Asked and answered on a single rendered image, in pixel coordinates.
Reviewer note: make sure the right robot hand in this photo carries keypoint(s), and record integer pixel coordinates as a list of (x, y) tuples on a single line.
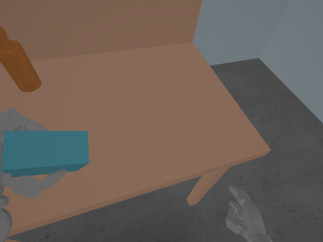
[(248, 219)]

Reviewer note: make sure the sponge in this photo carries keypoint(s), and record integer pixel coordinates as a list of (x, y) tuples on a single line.
[(44, 152)]

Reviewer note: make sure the left robot hand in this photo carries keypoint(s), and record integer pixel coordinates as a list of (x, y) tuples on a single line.
[(12, 120)]

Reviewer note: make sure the left robot forearm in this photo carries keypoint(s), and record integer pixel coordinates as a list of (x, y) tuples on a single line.
[(5, 219)]

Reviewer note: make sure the table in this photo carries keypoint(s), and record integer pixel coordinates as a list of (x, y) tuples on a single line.
[(128, 72)]

